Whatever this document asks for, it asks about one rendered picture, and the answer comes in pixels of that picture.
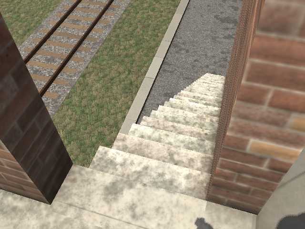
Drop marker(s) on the stairs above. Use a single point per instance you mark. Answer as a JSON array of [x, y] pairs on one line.
[[173, 148]]

